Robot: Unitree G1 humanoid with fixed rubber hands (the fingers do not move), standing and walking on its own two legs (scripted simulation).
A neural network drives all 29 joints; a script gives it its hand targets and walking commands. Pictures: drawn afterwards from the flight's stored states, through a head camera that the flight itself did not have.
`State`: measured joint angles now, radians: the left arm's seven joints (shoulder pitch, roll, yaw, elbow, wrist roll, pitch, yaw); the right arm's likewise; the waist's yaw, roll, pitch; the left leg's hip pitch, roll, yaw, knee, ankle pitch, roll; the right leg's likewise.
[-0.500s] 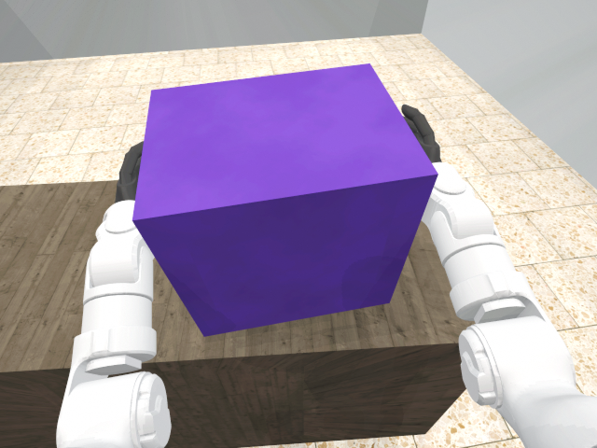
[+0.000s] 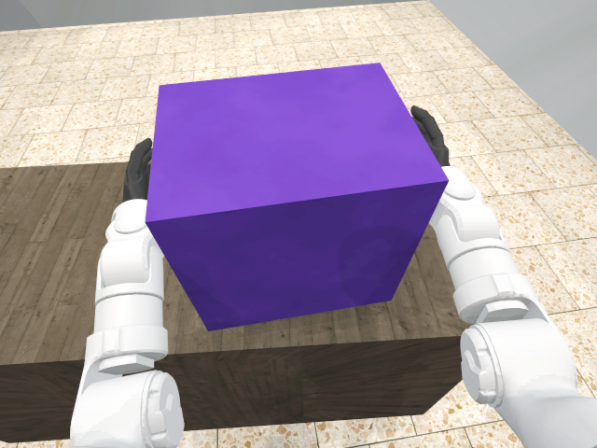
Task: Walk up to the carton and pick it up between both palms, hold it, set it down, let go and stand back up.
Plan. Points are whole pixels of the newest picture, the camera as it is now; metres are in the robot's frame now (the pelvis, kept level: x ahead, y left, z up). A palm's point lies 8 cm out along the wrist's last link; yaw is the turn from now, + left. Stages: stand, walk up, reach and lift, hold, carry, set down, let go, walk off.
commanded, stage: set down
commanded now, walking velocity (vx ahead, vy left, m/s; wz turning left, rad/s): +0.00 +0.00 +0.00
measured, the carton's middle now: (288, 205) +0.41 +0.01 +0.10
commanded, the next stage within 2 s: none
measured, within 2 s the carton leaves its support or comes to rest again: rests again in 1.68 s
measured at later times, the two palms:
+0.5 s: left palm (138, 212) +0.38 +0.21 +0.13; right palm (416, 171) +0.43 -0.17 +0.13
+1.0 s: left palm (146, 226) +0.39 +0.21 +0.09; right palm (403, 174) +0.46 -0.16 +0.10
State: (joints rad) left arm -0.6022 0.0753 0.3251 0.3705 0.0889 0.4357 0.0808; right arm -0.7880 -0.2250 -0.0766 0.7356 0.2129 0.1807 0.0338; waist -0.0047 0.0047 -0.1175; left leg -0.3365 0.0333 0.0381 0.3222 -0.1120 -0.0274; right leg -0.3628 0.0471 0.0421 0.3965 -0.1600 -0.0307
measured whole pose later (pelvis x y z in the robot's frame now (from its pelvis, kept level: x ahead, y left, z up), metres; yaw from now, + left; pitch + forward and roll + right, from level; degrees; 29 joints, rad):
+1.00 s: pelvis +0.02 -0.01 +0.00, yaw +1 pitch +9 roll +1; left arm -0.57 0.00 0.35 0.49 0.11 0.24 0.13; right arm -0.81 -0.23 -0.16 0.95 0.07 -0.05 0.15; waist 0.07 0.00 -0.07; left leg -0.34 0.03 0.03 0.31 -0.12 -0.04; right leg -0.37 0.05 0.03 0.40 -0.19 -0.04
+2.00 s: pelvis +0.03 -0.01 +0.00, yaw +1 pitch +13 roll +1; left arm -0.55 -0.01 0.36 0.72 0.11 -0.04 0.14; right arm -0.81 -0.23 -0.17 1.12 0.04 -0.27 0.16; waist 0.08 0.00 -0.08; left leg -0.39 0.04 0.03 0.31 -0.13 -0.04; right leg -0.42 0.05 0.02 0.40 -0.19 -0.05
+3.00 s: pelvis +0.03 -0.01 +0.00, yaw +1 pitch +13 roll +1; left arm -0.56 -0.05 0.43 0.76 0.15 -0.15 0.12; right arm -0.81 -0.23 -0.25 1.17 -0.05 -0.32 0.19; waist 0.08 0.00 -0.08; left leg -0.40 0.04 0.03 0.31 -0.13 -0.04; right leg -0.43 0.05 0.02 0.40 -0.20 -0.05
